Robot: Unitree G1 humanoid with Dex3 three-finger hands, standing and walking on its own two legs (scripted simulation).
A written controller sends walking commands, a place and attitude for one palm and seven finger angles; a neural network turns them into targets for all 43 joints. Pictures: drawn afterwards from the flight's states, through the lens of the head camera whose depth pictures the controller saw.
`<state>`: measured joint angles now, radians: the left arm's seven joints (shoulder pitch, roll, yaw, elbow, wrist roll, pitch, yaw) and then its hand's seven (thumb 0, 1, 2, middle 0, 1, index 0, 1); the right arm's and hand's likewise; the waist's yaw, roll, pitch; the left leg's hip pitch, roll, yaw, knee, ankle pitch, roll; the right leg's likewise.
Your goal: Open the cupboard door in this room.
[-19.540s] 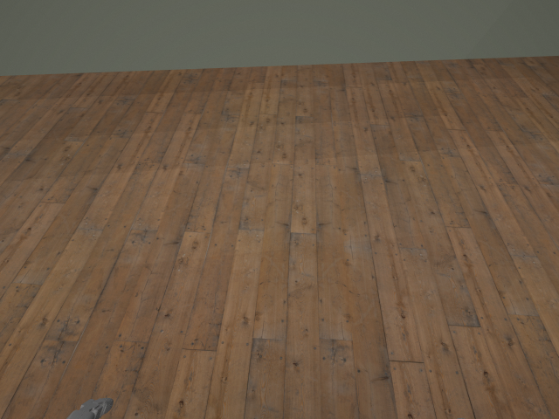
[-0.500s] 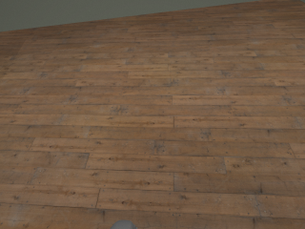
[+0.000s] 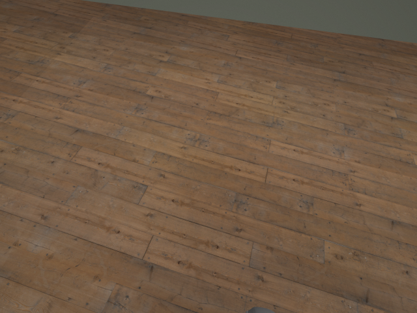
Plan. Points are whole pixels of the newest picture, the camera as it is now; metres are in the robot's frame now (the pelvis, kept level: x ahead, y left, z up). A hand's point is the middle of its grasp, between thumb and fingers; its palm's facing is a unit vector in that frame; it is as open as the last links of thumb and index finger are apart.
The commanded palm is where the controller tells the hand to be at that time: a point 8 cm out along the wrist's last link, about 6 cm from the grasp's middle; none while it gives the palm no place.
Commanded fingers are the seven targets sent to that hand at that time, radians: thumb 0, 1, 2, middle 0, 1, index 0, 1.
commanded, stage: turn or walk to find it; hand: left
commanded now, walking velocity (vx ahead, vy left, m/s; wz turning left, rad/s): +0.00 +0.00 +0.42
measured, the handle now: out of the picture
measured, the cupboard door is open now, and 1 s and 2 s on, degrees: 0 0 0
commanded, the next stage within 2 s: none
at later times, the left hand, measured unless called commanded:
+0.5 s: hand out of the picture +0.03 +0.13 -0.15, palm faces +0.23 -0.93 -0.28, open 7.4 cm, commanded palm none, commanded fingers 0.00 0.90 0.90 -0.20 -0.30 -0.20 -0.30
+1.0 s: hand out of the picture -0.14 +0.17 -0.18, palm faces +0.50 -0.83 -0.24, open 7.4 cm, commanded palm none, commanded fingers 0.00 0.90 0.90 -0.20 -0.30 -0.20 -0.30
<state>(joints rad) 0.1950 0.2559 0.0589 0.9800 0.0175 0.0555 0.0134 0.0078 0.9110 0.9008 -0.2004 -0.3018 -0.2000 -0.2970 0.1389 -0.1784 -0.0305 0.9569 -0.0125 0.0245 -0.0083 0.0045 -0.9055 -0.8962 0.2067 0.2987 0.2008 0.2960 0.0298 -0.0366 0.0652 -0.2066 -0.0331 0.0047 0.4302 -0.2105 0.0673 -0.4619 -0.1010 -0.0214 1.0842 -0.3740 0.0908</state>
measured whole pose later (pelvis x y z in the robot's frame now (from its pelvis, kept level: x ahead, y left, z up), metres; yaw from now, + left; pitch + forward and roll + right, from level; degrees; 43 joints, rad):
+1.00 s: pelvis -0.05 -0.03 +0.00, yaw +27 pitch -1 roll -1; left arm 0.24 0.27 0.06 1.01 0.02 0.07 0.01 0.01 0.91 0.90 -0.20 -0.30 -0.20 -0.30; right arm 0.08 -0.20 -0.03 0.94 -0.01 0.03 -0.01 0.00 -0.91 -0.90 0.20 0.30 0.20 0.30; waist 0.05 -0.04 0.09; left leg -0.22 -0.01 0.01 0.49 -0.26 0.04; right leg -0.43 -0.10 -0.06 1.07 -0.46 0.07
